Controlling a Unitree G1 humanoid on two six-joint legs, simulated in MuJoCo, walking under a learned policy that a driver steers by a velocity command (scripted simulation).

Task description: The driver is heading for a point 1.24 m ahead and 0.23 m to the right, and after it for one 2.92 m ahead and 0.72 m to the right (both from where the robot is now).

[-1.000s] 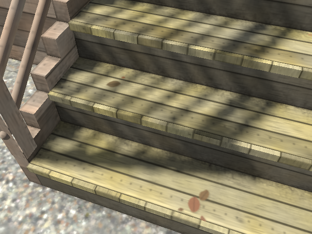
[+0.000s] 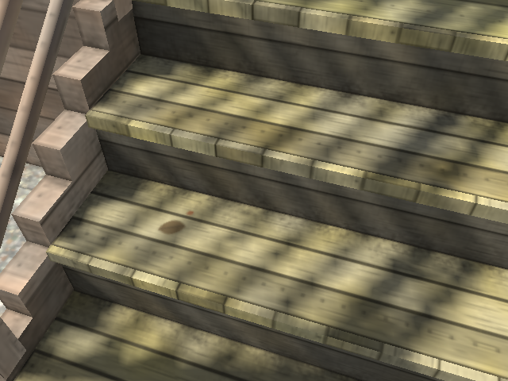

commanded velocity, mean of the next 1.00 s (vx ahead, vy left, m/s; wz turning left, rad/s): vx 0.06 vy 0.00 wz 0.00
